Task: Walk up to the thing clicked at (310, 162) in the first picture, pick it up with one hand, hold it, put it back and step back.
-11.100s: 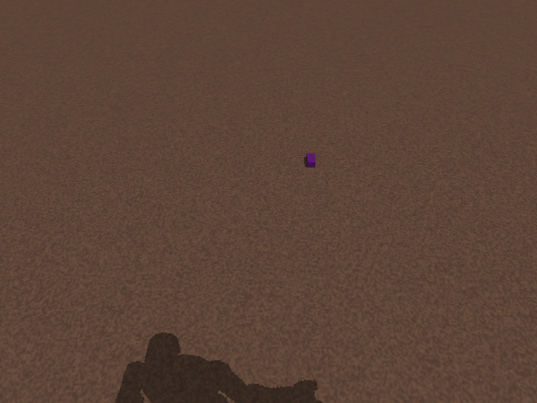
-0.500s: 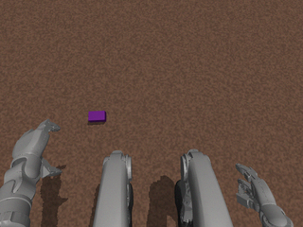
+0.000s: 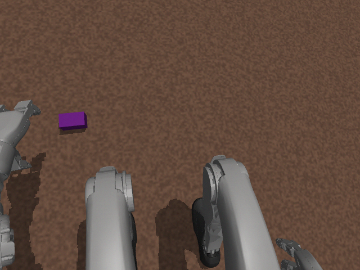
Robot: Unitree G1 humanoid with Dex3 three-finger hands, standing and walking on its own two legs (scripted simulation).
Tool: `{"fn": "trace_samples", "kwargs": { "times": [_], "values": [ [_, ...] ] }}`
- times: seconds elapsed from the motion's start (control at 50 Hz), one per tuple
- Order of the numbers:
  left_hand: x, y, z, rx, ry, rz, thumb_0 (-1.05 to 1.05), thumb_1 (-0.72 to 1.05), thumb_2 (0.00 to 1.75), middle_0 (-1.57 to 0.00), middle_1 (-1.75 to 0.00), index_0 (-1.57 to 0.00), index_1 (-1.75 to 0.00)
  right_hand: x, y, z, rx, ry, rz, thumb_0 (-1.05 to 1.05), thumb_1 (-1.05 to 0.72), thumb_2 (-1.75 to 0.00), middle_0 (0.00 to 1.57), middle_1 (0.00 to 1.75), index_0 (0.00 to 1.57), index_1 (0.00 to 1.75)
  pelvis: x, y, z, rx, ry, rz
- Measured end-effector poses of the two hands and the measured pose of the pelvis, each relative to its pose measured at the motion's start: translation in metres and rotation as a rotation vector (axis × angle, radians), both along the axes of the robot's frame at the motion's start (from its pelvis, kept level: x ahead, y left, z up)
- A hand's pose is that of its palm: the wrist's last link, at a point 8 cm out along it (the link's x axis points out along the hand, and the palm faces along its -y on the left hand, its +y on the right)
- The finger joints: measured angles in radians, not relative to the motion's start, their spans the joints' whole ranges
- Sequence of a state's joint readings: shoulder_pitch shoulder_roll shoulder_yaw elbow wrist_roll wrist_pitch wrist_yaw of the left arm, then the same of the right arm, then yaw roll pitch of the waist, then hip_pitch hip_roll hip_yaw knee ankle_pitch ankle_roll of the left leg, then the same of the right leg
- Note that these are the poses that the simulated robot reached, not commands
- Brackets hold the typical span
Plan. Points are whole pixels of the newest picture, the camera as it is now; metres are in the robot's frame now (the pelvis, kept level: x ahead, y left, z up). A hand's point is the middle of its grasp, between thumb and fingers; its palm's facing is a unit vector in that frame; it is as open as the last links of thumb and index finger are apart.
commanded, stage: rise first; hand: left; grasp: from above
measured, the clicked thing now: (73, 121) +0.51 +0.29 -0.35
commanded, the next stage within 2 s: none
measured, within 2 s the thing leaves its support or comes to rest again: neither
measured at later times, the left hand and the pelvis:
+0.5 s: hand (33, 132) +0.43 +0.34 -0.20, palm faces -0.46 -0.07 -0.88, open 12.7 cm; pelvis +0.01 +0.00 -0.04, yaw -2 degrees
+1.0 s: hand (39, 129) +0.45 +0.34 -0.23, palm faces -0.47 -0.09 -0.88, open 12.8 cm; pelvis +0.01 +0.00 -0.05, yaw -3 degrees
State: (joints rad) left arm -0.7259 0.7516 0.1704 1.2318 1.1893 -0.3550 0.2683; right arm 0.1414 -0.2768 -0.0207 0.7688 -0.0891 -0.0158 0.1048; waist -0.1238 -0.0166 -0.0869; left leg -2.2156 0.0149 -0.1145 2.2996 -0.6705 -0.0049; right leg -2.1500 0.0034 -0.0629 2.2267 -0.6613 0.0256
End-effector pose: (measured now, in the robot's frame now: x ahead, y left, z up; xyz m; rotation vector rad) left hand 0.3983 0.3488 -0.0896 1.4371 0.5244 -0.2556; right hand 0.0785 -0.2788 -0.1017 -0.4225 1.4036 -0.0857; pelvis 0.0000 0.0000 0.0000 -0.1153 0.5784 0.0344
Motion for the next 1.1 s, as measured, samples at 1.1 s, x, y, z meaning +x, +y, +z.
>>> {"fn": "trace_samples", "kwargs": {
  "times": [1.1],
  "values": [
    [0.058, -0.007, -0.081, 0.032, -0.018, -0.038, 0.00, -0.31, 0.83, -0.28, -0.80, -0.28, -0.80, 0.001, 0.007, -0.033, -0.015, 0.111, 0.086, 0.00, -0.91, -0.89, 0.20, 0.30, 0.20, 0.30, 0.014, 0.004, -0.046, -0.042, 0.006, -0.029]
  ]
}}
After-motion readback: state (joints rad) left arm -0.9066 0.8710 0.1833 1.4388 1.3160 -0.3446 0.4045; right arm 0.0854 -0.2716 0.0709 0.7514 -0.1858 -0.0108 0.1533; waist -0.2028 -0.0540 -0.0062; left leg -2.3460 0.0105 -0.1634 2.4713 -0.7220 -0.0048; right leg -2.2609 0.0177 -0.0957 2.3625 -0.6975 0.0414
